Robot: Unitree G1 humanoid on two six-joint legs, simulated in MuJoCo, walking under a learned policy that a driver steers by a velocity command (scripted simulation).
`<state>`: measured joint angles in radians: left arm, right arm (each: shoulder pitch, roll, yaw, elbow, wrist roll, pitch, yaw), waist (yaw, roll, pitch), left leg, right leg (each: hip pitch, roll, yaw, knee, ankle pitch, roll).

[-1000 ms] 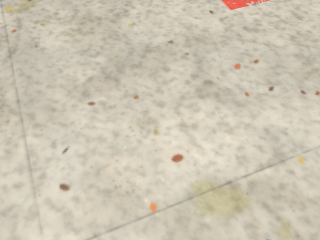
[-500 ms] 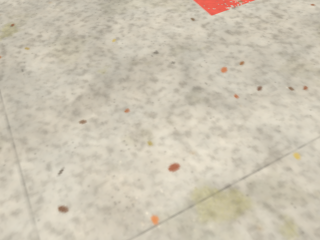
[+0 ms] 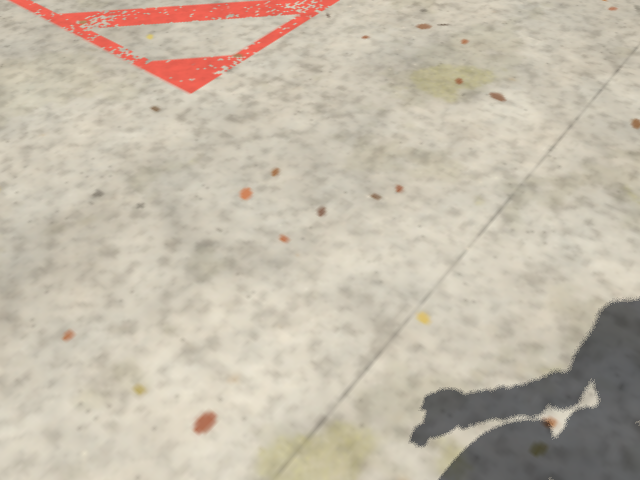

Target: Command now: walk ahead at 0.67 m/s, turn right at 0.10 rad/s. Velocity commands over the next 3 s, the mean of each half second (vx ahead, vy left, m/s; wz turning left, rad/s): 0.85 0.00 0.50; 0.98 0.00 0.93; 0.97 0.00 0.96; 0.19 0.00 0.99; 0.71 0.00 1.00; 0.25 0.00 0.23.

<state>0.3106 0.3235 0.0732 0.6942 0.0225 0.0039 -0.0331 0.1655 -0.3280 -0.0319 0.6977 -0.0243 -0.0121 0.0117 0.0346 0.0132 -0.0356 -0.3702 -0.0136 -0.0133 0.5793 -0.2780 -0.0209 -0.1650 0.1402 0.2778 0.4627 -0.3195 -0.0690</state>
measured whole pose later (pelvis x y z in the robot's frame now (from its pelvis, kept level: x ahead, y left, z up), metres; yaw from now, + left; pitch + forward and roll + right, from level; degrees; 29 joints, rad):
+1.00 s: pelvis +0.67 +0.23 -0.03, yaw +48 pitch +0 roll +2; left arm 0.29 0.23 -0.01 0.74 0.04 -0.09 0.00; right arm 0.22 -0.33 -0.05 0.75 -0.03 0.00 0.02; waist 0.03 0.02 0.08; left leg -0.41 -0.20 0.08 0.67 -0.26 0.20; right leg -0.32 -0.07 0.04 1.44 -0.34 0.03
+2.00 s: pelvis +1.09 +0.73 -0.01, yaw +102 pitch +1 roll -1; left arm 0.07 0.26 0.02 0.65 0.04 0.07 0.01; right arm 0.27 -0.30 -0.08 0.71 -0.02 0.06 0.02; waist -0.07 0.00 0.10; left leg -0.37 -0.25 -0.22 0.42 -0.05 0.14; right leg -0.55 -0.02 0.15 0.93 -0.38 0.07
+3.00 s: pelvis +0.81 +0.98 +0.00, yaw +136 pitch +0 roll +1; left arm 0.28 0.24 0.03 0.75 0.03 0.03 -0.04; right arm 0.19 -0.21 -0.01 0.78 -0.02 -0.03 -0.03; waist 0.02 -0.04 0.08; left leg -0.07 -0.10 0.14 0.36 -0.31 0.11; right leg -0.55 -0.04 -0.08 0.78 -0.15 -0.03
